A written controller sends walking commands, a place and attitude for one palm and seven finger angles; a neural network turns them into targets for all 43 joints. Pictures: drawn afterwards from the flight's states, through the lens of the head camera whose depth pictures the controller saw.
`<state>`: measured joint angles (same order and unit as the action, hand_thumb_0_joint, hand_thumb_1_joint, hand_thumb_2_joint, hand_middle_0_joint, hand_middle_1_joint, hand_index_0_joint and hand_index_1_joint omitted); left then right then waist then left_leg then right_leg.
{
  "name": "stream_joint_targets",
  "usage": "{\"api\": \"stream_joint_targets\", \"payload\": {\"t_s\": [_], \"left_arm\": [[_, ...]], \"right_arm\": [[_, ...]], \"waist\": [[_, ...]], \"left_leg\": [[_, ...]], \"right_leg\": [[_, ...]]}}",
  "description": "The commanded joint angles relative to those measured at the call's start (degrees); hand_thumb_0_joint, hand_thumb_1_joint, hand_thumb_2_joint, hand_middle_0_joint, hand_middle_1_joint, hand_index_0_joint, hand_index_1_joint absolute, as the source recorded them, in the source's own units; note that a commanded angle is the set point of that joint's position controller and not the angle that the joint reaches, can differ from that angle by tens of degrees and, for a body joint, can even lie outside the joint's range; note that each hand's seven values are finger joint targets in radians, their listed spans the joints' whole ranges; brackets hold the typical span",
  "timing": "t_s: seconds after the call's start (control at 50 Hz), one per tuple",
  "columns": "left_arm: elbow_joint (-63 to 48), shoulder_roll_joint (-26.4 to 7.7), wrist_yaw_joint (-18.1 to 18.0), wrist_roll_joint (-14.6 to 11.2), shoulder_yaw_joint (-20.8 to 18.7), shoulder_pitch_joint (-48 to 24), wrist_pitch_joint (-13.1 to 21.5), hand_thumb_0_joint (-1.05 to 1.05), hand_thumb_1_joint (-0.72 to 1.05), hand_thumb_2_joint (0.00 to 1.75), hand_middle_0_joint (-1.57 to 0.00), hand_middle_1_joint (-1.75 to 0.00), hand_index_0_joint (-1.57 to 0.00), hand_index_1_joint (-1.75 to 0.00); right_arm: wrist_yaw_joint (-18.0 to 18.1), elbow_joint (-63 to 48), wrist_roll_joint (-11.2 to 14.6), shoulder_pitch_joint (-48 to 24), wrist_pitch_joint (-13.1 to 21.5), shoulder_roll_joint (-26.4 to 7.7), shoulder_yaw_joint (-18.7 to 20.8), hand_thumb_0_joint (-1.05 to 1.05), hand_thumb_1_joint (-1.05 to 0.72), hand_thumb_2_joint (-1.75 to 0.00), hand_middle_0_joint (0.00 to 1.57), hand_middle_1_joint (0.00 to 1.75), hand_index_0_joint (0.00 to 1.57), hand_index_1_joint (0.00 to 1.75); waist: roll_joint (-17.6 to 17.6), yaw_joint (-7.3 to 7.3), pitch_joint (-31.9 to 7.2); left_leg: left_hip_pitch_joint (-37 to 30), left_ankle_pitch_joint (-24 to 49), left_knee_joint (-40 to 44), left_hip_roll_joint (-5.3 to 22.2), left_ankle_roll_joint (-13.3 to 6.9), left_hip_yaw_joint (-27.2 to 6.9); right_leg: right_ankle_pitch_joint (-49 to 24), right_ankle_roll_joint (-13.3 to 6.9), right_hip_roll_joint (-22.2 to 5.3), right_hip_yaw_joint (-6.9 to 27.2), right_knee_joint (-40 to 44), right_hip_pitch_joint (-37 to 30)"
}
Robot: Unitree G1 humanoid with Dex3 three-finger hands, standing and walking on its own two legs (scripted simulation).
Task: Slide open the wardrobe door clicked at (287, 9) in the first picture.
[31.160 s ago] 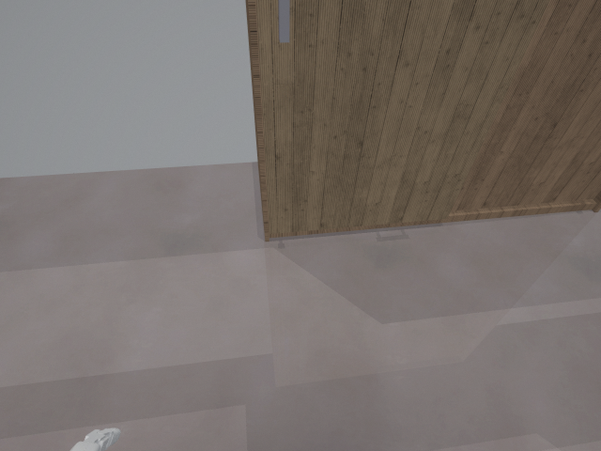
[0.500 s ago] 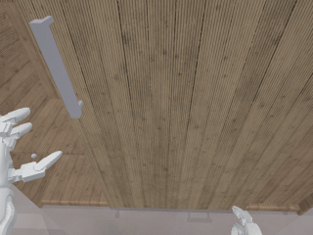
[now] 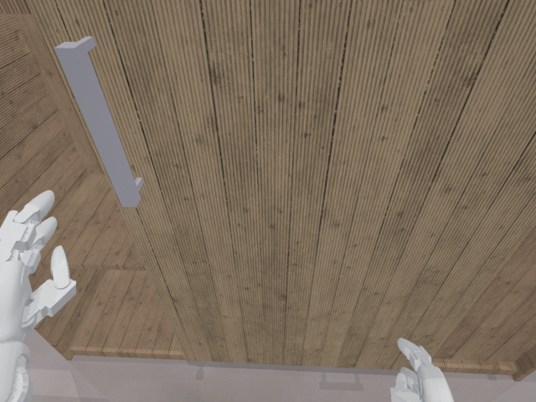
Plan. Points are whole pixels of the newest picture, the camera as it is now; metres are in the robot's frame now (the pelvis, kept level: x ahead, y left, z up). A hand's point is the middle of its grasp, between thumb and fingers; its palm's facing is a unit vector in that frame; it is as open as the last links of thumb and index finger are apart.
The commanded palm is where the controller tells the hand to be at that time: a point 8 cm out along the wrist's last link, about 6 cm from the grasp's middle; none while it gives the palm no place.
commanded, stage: draw the hand back to the body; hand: left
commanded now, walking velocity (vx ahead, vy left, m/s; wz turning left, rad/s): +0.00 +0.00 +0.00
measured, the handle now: (111, 130) +0.42 +0.31 +0.23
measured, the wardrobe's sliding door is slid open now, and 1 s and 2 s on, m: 0.44 0.44 0.44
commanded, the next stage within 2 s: step back with the hand held close in 0.12 s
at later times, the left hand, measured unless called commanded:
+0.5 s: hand (56, 301) +0.16 +0.26 +0.16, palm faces +0.40 -0.81 -0.43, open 7.4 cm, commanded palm +0.11 +0.30 +0.17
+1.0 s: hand out of the picture +0.07 +0.32 +0.15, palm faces +0.48 -0.75 -0.46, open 7.4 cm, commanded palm +0.02 +0.34 +0.17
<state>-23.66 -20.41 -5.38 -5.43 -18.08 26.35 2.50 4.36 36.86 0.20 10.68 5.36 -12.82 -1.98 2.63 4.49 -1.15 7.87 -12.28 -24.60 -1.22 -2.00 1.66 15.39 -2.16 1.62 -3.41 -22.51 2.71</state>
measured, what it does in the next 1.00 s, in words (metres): shifts its weight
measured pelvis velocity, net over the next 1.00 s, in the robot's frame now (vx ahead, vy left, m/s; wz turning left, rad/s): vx -0.10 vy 0.04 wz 0.05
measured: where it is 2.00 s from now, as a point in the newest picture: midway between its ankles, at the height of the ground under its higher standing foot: outside the picture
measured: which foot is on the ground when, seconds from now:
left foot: down 0.00-1.00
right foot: down 0.00-1.00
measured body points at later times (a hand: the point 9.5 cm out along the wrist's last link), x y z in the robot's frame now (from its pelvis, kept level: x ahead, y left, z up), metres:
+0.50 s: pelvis -0.03 +0.01 +0.00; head -0.04 +0.00 +0.45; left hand +0.14 +0.30 +0.18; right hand +0.15 -0.24 -0.08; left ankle +0.02 +0.10 -0.74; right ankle -0.03 -0.09 -0.74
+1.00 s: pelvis -0.10 +0.04 -0.02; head -0.09 +0.06 +0.43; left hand +0.04 +0.36 +0.18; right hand +0.09 -0.18 -0.08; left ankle +0.02 +0.10 -0.74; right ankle -0.06 -0.09 -0.74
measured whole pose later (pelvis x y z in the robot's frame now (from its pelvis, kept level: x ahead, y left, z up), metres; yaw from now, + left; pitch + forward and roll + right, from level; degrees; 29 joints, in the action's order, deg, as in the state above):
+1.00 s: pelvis -0.10 +0.04 -0.02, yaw +3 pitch -1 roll -3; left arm -29.1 -23.5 -6.3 -1.5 -25.7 30.2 13.3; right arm 4.5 33.1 0.3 11.3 4.5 -11.8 -0.8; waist 0.4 2.3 1.6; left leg 25.6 -7.0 -31.1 -2.0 -5.2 1.2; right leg 13.4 0.4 3.5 0.9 -30.9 17.2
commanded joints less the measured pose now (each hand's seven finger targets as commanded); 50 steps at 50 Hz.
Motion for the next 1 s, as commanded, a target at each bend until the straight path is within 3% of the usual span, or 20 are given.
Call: {"api": "stream_joint_targets", "payload": {"t_s": [0.0,0.08,0.2,0.22,0.24,0.26,0.28,0.32,0.42,0.5,0.52,0.6,0.66,0.72,0.76,0.82,0.84,0.88,0.92,0.98], "left_arm": [[-11.65,-10.75,-1.18,-0.04,-6.64,-6.74,4.1,0.0,0.9,0.9,-0.2,-0.3,-0.2,-0.3],[-9.35,-10.26,-0.9,-0.39,-6.41,-6.01,3.94,0.0,0.9,0.9,-0.2,-0.3,-0.2,-0.3],[-10.41,-11.03,-0.95,-0.32,-6.85,-6.77,5.01,0.0,0.9,0.9,-0.2,-0.3,-0.2,-0.3],[-12.5,-14.12,-1.34,-0.33,-9.65,-8.51,5.36,0.0,0.9,0.9,-0.2,-0.3,-0.2,-0.3],[-16.85,-19.77,-2.05,0.44,-15.76,-14.18,7.84,0.0,0.9,0.9,-0.2,-0.3,-0.2,-0.3],[-11.48,-14.93,-1.74,0.45,-12.39,-7.75,8.23,0.0,0.9,0.9,-0.2,-0.3,-0.2,-0.3],[-9.91,-12.7,-1.45,0.73,-10.35,-4.64,8.01,0.0,0.9,0.9,-0.2,-0.3,-0.2,-0.3],[-10.37,-11.43,-1.38,0.99,-9.34,-2.73,8.35,0.0,0.9,0.9,-0.2,-0.3,-0.2,-0.3],[-12.1,-12.33,-2.02,0.83,-10.17,1.9,9.13,0.0,0.9,0.9,-0.2,-0.3,-0.2,-0.3],[-14.85,-14.53,-2.55,0.6,-12.29,3.11,9.72,0.0,0.9,0.9,-0.2,-0.3,-0.2,-0.3],[-15.22,-15.8,-2.74,0.47,-13.43,3.02,9.81,0.0,0.9,0.9,-0.2,-0.3,-0.2,-0.3],[-15.15,-15.0,-3.05,0.67,-12.8,2.82,10.61,0.0,0.9,0.9,-0.2,-0.3,-0.2,-0.3],[-15.7,-14.22,-3.22,1.58,-12.34,1.8,11.71,0.0,0.9,0.9,-0.2,-0.3,-0.2,-0.3],[-15.3,-14.0,-3.16,3.06,-13.5,1.37,12.74,0.0,0.9,0.9,-0.2,-0.3,-0.2,-0.3],[-14.55,-13.36,-2.98,3.82,-13.51,0.71,13.08,0.0,0.9,0.9,-0.2,-0.3,-0.2,-0.3],[-14.82,-14.68,-2.61,4.04,-15.44,2.15,13.78,0.0,0.9,0.9,-0.2,-0.3,-0.2,-0.3],[-15.32,-13.65,-2.29,4.0,-14.49,2.1,14.24,0.0,0.9,0.9,-0.2,-0.3,-0.2,-0.3],[-16.85,-13.29,-1.97,3.4,-13.95,1.79,14.73,0.0,0.9,0.9,-0.2,-0.3,-0.2,-0.3],[-18.82,-13.62,-2.03,3.46,-14.0,-0.09,15.01,0.0,0.9,0.9,-0.2,-0.3,-0.2,-0.3],[-18.44,-12.52,-2.18,3.84,-12.68,-1.95,14.93,0.0,0.9,0.9,-0.2,-0.3,-0.2,-0.3]], "right_arm": [[0.47,-9.4,0.04,-8.18,2.67,-6.18,2.38,0.0,-0.9,-0.9,0.2,0.3,0.2,0.3],[0.58,-9.31,0.11,-8.83,2.3,-6.1,2.38,0.0,-0.9,-0.9,0.2,0.3,0.2,0.3],[0.74,-9.14,0.03,-9.2,2.8,-6.06,2.58,0.0,-0.9,-0.9,0.2,0.3,0.2,0.3],[0.87,-9.02,0.04,-9.44,2.97,-6.41,2.74,0.0,-0.9,-0.9,0.2,0.3,0.2,0.3],[0.51,-11.04,0.48,-9.47,1.75,-7.48,2.74,0.0,-0.9,-0.9,0.2,0.3,0.2,0.3],[0.53,-9.83,0.03,-8.66,0.85,-6.32,2.53,0.0,-0.9,-0.9,0.2,0.3,0.2,0.3],[0.24,-10.37,0.02,-8.72,0.27,-6.32,2.57,0.0,-0.9,-0.9,0.2,0.3,0.2,0.3],[0.04,-11.02,0.0,-8.47,-0.69,-6.61,2.94,0.0,-0.9,-0.9,0.2,0.3,0.2,0.3],[0.3,-12.37,0.41,-7.49,-2.34,-7.45,3.7,0.0,-0.9,-0.9,0.2,0.3,0.2,0.3],[0.67,-13.84,0.74,-7.34,-3.29,-7.27,4.08,0.0,-0.9,-0.9,0.2,0.3,0.2,0.3],[0.85,-13.91,0.67,-7.33,-3.26,-7.48,4.08,0.0,-0.9,-0.9,0.2,0.3,0.2,0.3],[1.06,-14.31,0.77,-6.8,-2.93,-7.61,4.25,0.0,-0.9,-0.9,0.2,0.3,0.2,0.3],[1.17,-14.45,0.65,-6.5,-1.92,-8.43,4.26,0.0,-0.9,-0.9,0.2,0.3,0.2,0.3],[1.42,-14.69,0.38,-6.64,-0.78,-9.24,4.59,0.0,-0.9,-0.9,0.2,0.3,0.2,0.3],[1.46,-14.58,0.35,-5.79,-0.22,-8.99,4.79,0.0,-0.9,-0.9,0.2,0.3,0.2,0.3],[1.13,-14.56,0.23,-5.34,0.9,-8.92,5.25,0.0,-0.9,-0.9,0.2,0.3,0.2,0.3],[1.0,-14.28,0.16,-5.28,1.07,-8.61,5.08,0.0,-0.9,-0.9,0.2,0.3,0.2,0.3],[0.68,-13.87,0.27,-4.62,1.64,-8.43,5.16,0.0,-0.9,-0.9,0.2,0.3,0.2,0.3],[0.85,-13.37,0.0,-4.78,2.45,-8.55,5.34,0.0,-0.9,-0.9,0.2,0.3,0.2,0.3],[0.88,-12.94,-0.13,-4.71,3.06,-8.5,5.51,0.0,-0.9,-0.9,0.2,0.3,0.2,0.3]], "waist": [[1.53,-0.47,-1.63],[-0.78,-0.4,0.37],[0.07,-0.28,-0.31],[0.91,0.06,-1.3],[0.95,-2.05,3.01],[-2.48,-2.16,2.32],[-3.12,-2.09,1.93],[-2.51,-2.27,-0.92],[0.89,-2.62,-6.34],[-2.56,-2.65,-7.34],[-2.17,-2.64,-7.47],[-0.98,-3.08,-4.67],[3.91,-3.31,-2.87],[8.45,-2.78,-2.35],[7.89,-2.68,-2.25],[5.31,-2.79,-3.96],[4.73,-3.08,-2.77],[1.71,-3.34,-4.51],[1.98,-3.33,-6.95],[3.28,-3.45,-5.01]], "left_leg": [[-4.15,9.77,3.38,2.05,0.15,-2.92],[-3.57,6.99,3.93,2.07,-0.15,-2.66],[-4.2,5.58,4.03,1.76,-0.38,-2.33],[-4.43,6.06,3.96,1.78,-0.29,-2.47],[-0.12,3.24,1.16,2.64,-1.69,-4.12],[0.07,4.28,-0.33,2.56,-1.72,-4.73],[-0.3,5.52,-0.93,2.53,-1.7,-4.24],[-0.61,9.29,-1.32,2.76,-1.48,-3.39],[-0.71,15.24,0.41,4.1,-1.47,-3.66],[2.37,14.03,0.88,4.85,-1.66,-4.6],[3.3,13.2,1.39,4.82,-1.6,-5.11],[8.54,2.36,3.39,5.39,-1.83,-6.5],[16.5,-10.3,8.23,7.4,-2.94,-10.08],[29.03,-24.69,14.48,10.56,-5.03,-14.95],[33.73,-28.88,15.87,12.18,-5.85,-16.92],[32.98,-28.86,14.09,12.26,-6.2,-17.74],[33.1,-28.92,13.77,12.19,-6.04,-17.81],[26.19,-23.76,11.1,10.65,-4.34,-15.74],[22.56,-22.51,8.95,10.01,-3.88,-14.13],[22.66,-25.98,8.14,9.25,-2.97,-13.21]], "right_leg": [[-11.01,0.82,-2.25,2.8,4.4,5.27],[-8.31,1.1,-2.35,3.14,5.86,6.19],[-6.58,1.22,-2.61,3.76,7.15,5.95],[-7.04,1.05,-2.51,3.87,7.73,5.16],[-8.23,2.16,-5.61,9.27,10.77,11.41],[-9.1,2.26,-7.02,9.17,10.55,11.71],[-11.09,2.85,-7.44,9.3,10.25,12.3],[-16.5,3.58,-7.54,7.55,8.19,11.02],[-18.2,3.98,-6.09,5.54,3.94,9.05],[-17.02,3.86,-5.38,5.86,2.38,7.93],[-16.07,3.53,-5.36,5.74,2.06,7.53],[-6.48,2.78,-4.87,6.86,2.89,8.59],[-0.38,2.53,-3.09,6.26,-0.04,5.0],[-0.76,2.79,-0.43,5.3,-8.32,-4.16],[-2.34,2.93,0.74,5.16,-12.79,-6.78],[-3.54,2.84,1.3,6.61,-13.1,-6.12],[-3.13,2.73,1.48,6.79,-12.73,-4.88],[-3.76,1.95,0.88,7.45,-9.9,0.51],[-1.89,1.87,0.26,9.07,-8.13,2.47],[6.31,0.87,-0.09,10.57,-6.25,6.23]]}}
